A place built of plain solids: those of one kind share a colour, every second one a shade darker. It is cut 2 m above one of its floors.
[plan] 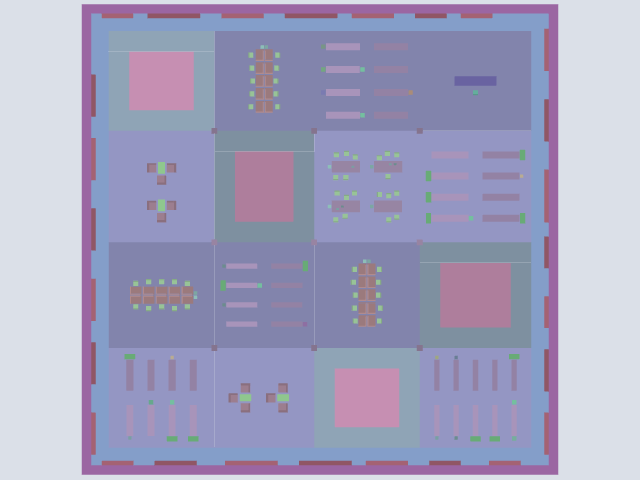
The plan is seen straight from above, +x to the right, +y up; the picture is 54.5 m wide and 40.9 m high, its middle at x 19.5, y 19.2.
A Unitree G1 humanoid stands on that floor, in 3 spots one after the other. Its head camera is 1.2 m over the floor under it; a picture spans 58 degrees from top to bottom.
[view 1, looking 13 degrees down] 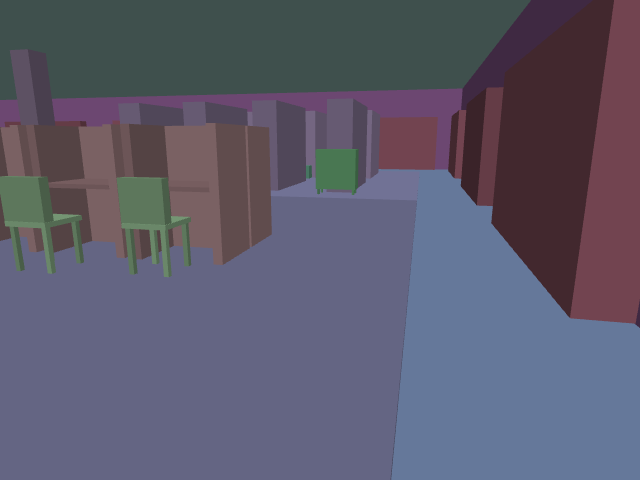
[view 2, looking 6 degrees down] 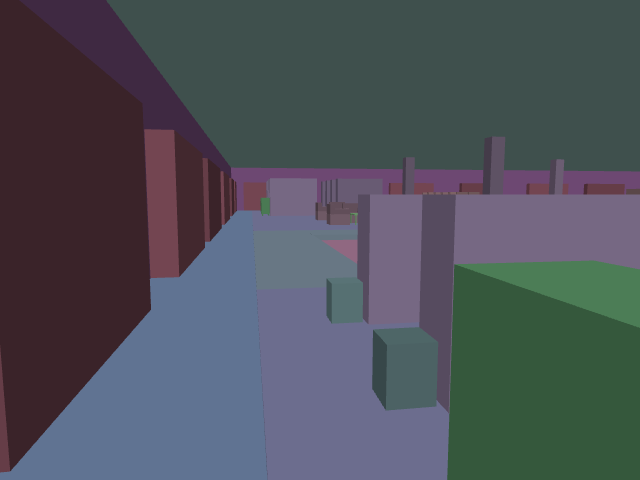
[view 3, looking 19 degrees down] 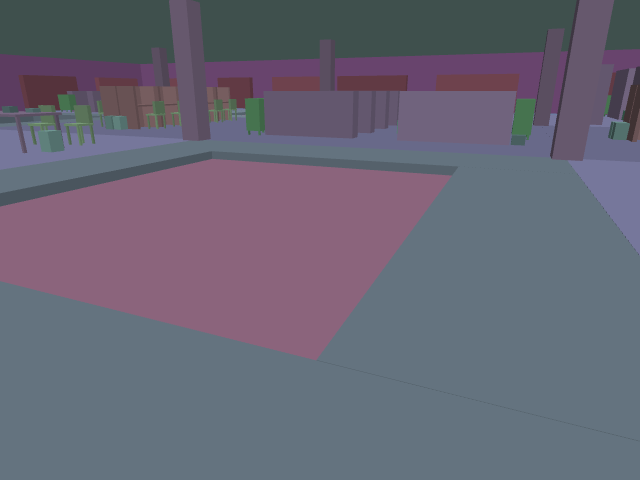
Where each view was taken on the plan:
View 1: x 1.45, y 19.00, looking -77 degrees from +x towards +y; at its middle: floor_bay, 5.33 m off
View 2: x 33.45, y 1.45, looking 171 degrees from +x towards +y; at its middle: floor_rim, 11.47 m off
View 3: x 11.55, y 28.35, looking -67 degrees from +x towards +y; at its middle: floor_well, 4.17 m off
